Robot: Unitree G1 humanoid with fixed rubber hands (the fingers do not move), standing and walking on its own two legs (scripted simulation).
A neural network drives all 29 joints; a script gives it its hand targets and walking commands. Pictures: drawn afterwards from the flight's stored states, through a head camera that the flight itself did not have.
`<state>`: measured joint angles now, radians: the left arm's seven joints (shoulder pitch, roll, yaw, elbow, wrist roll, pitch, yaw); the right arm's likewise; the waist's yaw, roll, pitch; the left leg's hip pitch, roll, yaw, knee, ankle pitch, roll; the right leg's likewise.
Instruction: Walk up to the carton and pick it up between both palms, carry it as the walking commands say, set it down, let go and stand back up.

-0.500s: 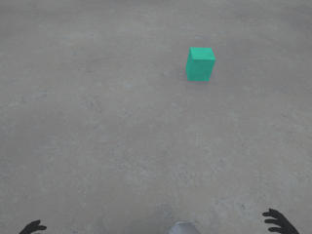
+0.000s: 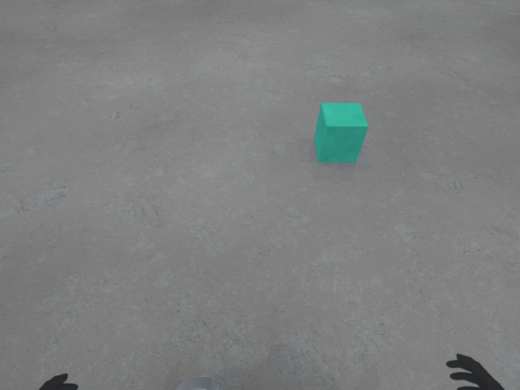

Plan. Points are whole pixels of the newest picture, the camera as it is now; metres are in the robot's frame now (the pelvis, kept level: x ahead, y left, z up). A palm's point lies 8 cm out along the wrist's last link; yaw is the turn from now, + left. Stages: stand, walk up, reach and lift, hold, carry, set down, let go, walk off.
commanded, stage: walk up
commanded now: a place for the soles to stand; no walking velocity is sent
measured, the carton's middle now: (338, 133) +1.44 -0.36 -0.63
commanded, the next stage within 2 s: none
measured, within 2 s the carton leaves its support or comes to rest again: neither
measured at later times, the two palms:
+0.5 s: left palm (116, 283) +0.29 +0.28 -0.08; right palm (485, 289) +0.32 -0.39 -0.07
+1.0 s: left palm (174, 193) +0.51 +0.23 -0.08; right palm (478, 220) +0.48 -0.45 -0.08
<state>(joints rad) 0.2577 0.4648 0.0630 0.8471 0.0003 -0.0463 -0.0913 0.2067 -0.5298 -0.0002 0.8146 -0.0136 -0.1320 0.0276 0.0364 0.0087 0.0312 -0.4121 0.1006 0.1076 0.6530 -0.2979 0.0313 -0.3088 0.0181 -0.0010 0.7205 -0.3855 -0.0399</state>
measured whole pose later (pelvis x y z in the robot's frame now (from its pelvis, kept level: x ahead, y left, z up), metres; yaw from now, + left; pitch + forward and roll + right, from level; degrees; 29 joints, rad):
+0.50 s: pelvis +0.21 -0.05 +0.00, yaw -3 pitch -2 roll +1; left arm 0.26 0.46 0.06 0.85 0.00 -0.05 -0.08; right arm 0.21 -0.52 0.00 0.81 -0.01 -0.09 0.04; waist 0.04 -0.01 0.06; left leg -0.40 0.09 0.11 0.91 -0.47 0.02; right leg -0.34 -0.01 -0.01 0.68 -0.32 -0.04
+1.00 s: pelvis +0.40 -0.10 +0.00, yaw -5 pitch -2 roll +2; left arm 0.24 0.46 0.06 0.83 0.00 -0.05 -0.08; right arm 0.24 -0.51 0.00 0.82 -0.01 -0.08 0.02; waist 0.03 -0.01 0.07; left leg -0.42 0.11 0.11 1.07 -0.48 0.03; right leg -0.38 0.01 -0.01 0.71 -0.29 -0.05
